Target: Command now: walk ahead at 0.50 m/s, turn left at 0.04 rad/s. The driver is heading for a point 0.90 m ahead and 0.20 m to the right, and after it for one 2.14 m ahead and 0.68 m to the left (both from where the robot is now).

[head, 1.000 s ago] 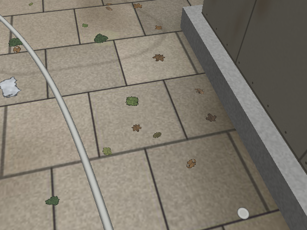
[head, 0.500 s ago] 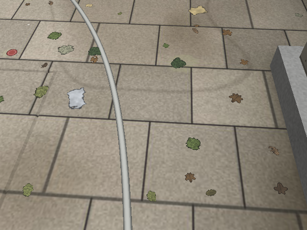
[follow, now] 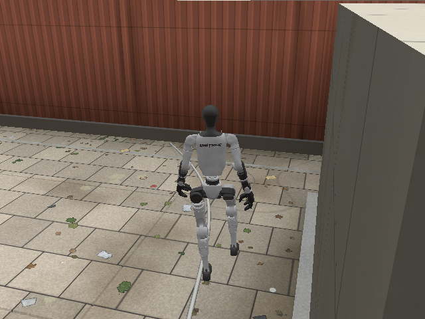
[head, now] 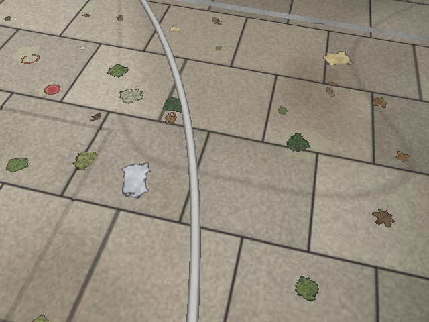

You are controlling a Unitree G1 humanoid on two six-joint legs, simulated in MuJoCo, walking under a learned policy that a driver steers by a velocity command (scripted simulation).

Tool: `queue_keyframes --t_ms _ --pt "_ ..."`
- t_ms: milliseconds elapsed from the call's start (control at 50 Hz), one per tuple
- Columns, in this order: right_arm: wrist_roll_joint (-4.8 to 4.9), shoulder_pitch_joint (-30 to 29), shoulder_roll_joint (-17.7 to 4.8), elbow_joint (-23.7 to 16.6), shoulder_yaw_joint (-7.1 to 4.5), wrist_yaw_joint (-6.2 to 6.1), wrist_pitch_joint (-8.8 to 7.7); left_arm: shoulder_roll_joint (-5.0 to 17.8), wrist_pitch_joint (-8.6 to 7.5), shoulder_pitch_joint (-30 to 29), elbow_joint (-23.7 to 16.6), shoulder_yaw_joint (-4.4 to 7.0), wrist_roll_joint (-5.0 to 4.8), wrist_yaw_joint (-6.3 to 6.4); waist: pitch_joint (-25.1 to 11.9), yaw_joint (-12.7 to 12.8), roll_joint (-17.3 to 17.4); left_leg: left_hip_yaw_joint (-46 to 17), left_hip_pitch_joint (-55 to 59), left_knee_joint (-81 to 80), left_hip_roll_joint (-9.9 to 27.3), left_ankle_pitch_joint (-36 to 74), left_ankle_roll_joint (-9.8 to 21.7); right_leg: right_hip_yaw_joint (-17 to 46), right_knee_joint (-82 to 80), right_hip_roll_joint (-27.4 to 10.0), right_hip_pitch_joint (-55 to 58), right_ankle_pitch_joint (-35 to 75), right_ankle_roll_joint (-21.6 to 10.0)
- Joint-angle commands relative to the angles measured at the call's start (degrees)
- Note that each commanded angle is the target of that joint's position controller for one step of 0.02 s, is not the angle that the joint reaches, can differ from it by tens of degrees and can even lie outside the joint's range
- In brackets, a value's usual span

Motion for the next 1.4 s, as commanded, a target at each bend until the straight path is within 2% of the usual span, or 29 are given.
queue_keyframes --t_ms 20,80,120,180,200,220,240,280,320,400,600,660,700,720,740,760,780,800,820,880,1040,1140,1200,1240,1260,1280,1300,1340,1400 --pt "-0.42 3.93 -7.35 -1.08 -1.03 -0.42 -0.78 3.09 -0.76 -6.53 -4.73 0.14 -0.53 -0.21 1.02 -1.67 6.55 -4.98 2.44 -2.60 15.35 30.85 2.42 -3.25 -6.21 2.40 -1.25 4.22 -1.27" --pt "-1.25 5.30 -7.08 0.23 -0.54 -0.98 -0.91 3.07 -1.17 -9.43 -5.89 -0.19 -0.77 -0.47 2.73 -2.13 6.67 -2.73 6.47 -2.88 17.64 34.40 2.31 -4.24 -11.63 4.46 0.02 2.62 -3.93" --pt "-1.63 3.15 -7.92 0.29 -0.47 -1.58 -1.11 3.69 -1.44 -6.65 -5.38 0.07 -0.89 -0.39 1.94 0.31 7.02 -0.11 7.54 0.52 18.74 46.57 1.38 -4.84 -14.28 7.25 5.77 -1.53 -6.39" --pt "-2.14 0.88 -9.92 0.10 -0.83 -2.14 -0.64 6.31 -2.13 10.39 0.28 1.65 -0.54 0.52 -6.85 7.93 7.39 3.29 8.00 22.74 18.35 61.83 -0.29 -6.13 -18.62 12.68 23.04 -6.05 -10.04" --pt "-1.64 -0.21 -9.92 -0.94 -0.64 -2.09 -0.70 8.43 -2.43 19.00 2.68 2.56 0.44 0.97 -11.20 11.91 5.31 4.91 -1.78 36.98 16.80 49.48 -1.19 0.15 -20.53 7.98 36.34 -5.83 -12.56" --pt "0.27 3.73 -5.74 -3.37 0.22 -1.14 -1.15 15.83 -2.18 23.52 2.99 4.77 1.21 1.46 -17.13 9.85 -7.44 7.83 -23.32 61.53 6.68 16.61 -4.46 28.19 -22.41 -8.06 52.53 -7.47 -21.72" --pt "-1.07 2.58 -7.52 -3.89 -0.25 -0.62 -1.68 13.89 -1.59 18.66 3.17 4.35 -0.99 0.51 -18.12 7.07 -6.52 -0.90 -34.30 69.75 2.40 -14.03 -4.02 44.63 -30.54 -11.57 54.07 -4.94 -24.60" --pt "-1.38 -4.67 -8.03 -6.38 -0.02 0.00 -2.63 8.73 -1.34 10.33 1.49 3.25 -1.66 0.13 -4.72 4.55 2.54 -3.26 -38.32 65.83 9.40 -5.67 -3.84 30.29 -33.15 -8.32 39.08 -7.42 -21.41" --pt "-2.14 -5.44 -6.70 -7.53 0.23 0.15 -1.51 5.80 -1.68 8.90 2.13 2.22 -1.67 0.69 -0.62 1.21 3.77 -2.79 -33.78 58.20 12.14 -4.05 -5.35 22.31 -35.35 -2.99 29.01 0.25 -17.80" --pt "-2.77 -7.44 -4.94 -9.70 0.91 0.51 1.12 8.82 -2.97 11.96 2.76 2.92 -2.03 1.04 -1.52 0.72 1.08 -0.16 -32.61 49.32 13.03 -1.33 -9.05 16.61 -37.06 0.95 24.55 6.57 -17.35" --pt "-1.60 -26.95 -4.96 -17.94 1.98 1.07 0.65 9.65 -1.80 21.57 2.48 3.57 -1.30 1.88 -1.31 8.21 -1.18 0.54 -38.47 25.64 9.85 10.56 -10.51 20.07 -31.27 2.07 37.26 15.93 -13.46" --pt "-1.50 -24.22 -6.10 -17.92 1.86 1.04 -0.17 9.99 -2.03 19.55 1.62 3.56 -0.94 2.50 -1.94 6.09 -2.05 0.21 -30.46 19.04 8.82 8.42 -8.15 20.93 -28.40 0.45 37.84 19.21 -11.46" --pt "-1.57 -14.18 -8.22 -14.76 0.81 0.29 -0.89 10.59 -2.57 17.49 1.36 3.51 -1.02 2.28 -5.61 1.55 -1.32 1.44 -16.39 14.78 6.40 5.81 -5.59 19.50 -19.74 1.86 36.16 28.40 -9.42" --pt "-2.11 -7.11 -10.09 -13.07 0.06 -0.39 -1.63 9.71 -3.02 17.47 1.42 3.17 -1.41 1.82 -10.03 -1.83 1.45 -0.96 -5.67 12.75 9.47 6.26 -3.57 16.65 -9.52 4.95 32.59 25.57 -8.19" --pt "-3.18 2.15 -14.11 -12.74 -0.75 -1.35 -1.86 5.81 -3.52 18.50 -0.35 1.98 -1.61 1.58 -18.37 -4.51 7.93 -15.86 6.55 12.36 23.26 -2.16 -0.48 12.39 5.99 8.10 25.31 7.13 -7.15" --pt "-3.13 1.90 -18.86 -11.16 -2.34 -1.11 -0.78 3.45 -3.20 27.60 -0.24 1.75 -2.97 1.39 -20.65 0.61 21.92 -42.12 14.56 4.82 33.38 -4.84 7.36 6.60 19.50 16.92 8.94 -27.67 -5.28" --pt "-1.67 -2.10 -13.01 -12.01 -1.63 -0.52 -0.12 7.88 -2.36 24.52 1.49 2.08 -0.76 1.96 -12.67 1.27 10.08 -41.76 8.12 3.82 31.44 -12.65 6.85 8.11 23.74 11.85 3.11 -24.18 -5.89" --pt "-1.16 -6.03 -8.60 -12.75 -0.61 -0.18 -0.18 7.79 -2.36 18.30 0.57 2.10 -0.35 1.38 -6.17 0.99 4.59 -31.92 0.89 2.99 28.05 -10.00 5.54 8.32 22.50 10.39 3.34 -18.89 -5.69" --pt "-1.56 -7.72 -6.91 -12.38 -0.13 0.04 -0.38 6.69 -2.46 15.37 -0.31 1.80 -0.45 0.99 -3.52 1.65 3.66 -24.87 -3.43 1.79 25.07 -2.31 4.27 7.94 20.16 8.94 4.20 -16.20 -5.33" --pt "-0.96 -5.22 -6.39 -9.76 0.17 0.04 -1.67 5.70 -1.22 14.69 -0.57 1.47 0.42 0.01 -3.56 3.25 8.70 -14.38 -6.88 0.29 20.32 12.70 2.63 6.26 15.77 7.54 7.50 -14.68 -4.00" --pt "-0.10 1.55 -6.96 -5.31 -0.14 0.34 -1.86 2.89 -1.01 -1.35 -5.58 -0.58 0.38 -1.05 -0.05 1.01 7.54 -5.12 -6.01 -4.59 17.55 19.01 3.46 -0.50 -1.45 3.88 1.64 -2.52 -1.07" --pt "-0.44 5.59 -8.54 -2.89 -0.55 0.20 -1.47 3.23 -1.49 -7.87 -7.56 -1.22 -0.29 -0.70 0.58 -0.69 7.90 -3.86 -2.41 -2.20 19.39 24.26 2.50 -2.81 -12.32 5.42 6.72 -0.59 -2.79" --pt "-0.66 5.01 -9.36 -1.99 -0.76 -0.20 -0.99 4.46 -1.97 -5.75 -7.23 -0.72 -0.08 -0.04 -0.12 1.31 7.75 -3.53 0.78 3.41 20.90 34.33 1.43 -3.34 -16.26 7.29 12.28 -5.45 -5.26" --pt "-0.10 5.03 -8.50 -1.38 -0.40 -0.36 -0.53 6.19 -3.13 7.28 -2.66 0.38 1.05 0.95 -6.80 6.76 4.79 -0.61 -2.59 20.24 17.17 41.56 -0.73 -3.12 -22.30 8.91 30.30 -2.64 -7.76" --pt "0.45 4.57 -6.28 -3.30 0.40 -0.41 -0.69 9.99 -3.84 16.90 -1.08 1.40 2.37 1.78 -13.91 10.19 -0.19 1.10 -13.10 35.56 14.04 24.51 -2.37 8.51 -22.38 -3.01 44.74 1.02 -10.33" --pt "2.09 12.51 0.16 -3.79 1.73 -0.73 -0.41 15.25 -3.29 17.91 -1.11 2.66 2.13 1.96 -20.45 6.76 -12.52 4.67 -30.01 55.04 4.18 -19.03 -4.75 30.60 -25.22 -20.15 56.31 15.42 -18.26" --pt "0.23 9.63 -7.31 -2.31 -0.34 -1.63 0.53 12.30 -2.69 16.67 -1.18 2.48 -0.97 1.69 -17.92 7.23 -2.89 -1.83 -31.48 59.68 5.76 -18.81 -4.34 29.65 -25.96 -18.08 49.91 22.45 -18.82" --pt "0.07 4.28 -5.03 -3.12 -0.30 -1.50 0.92 5.14 -3.32 8.13 -1.86 0.37 -1.12 1.60 -6.55 3.43 -0.63 -2.38 -31.29 56.57 9.68 -12.96 -4.67 13.10 -28.28 -12.44 37.71 32.81 -14.93" --pt "-1.11 3.84 -4.14 -2.99 -1.00 -0.40 3.33 3.78 -3.67 5.97 -1.55 -0.11 -1.06 2.43 -5.01 0.58 -2.66 -0.63 -26.21 53.74 9.86 -8.33 -6.19 3.28 -30.88 -8.10 29.85 36.17 -11.29"
Velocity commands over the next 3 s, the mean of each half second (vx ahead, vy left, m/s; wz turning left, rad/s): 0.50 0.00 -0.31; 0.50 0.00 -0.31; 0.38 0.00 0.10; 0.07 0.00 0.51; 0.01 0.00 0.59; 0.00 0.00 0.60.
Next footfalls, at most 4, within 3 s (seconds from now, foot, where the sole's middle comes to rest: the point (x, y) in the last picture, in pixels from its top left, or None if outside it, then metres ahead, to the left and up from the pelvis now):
0.20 right None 0.29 -0.12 -0.78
0.72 left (212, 276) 0.61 -0.02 -0.78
1.26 right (292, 230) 0.78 -0.30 -0.78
1.76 left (242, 206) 0.88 -0.14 -0.78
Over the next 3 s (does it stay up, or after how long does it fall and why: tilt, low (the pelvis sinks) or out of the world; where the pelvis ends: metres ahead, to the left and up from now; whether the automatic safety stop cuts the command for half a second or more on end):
stays up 0.74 -0.21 0.00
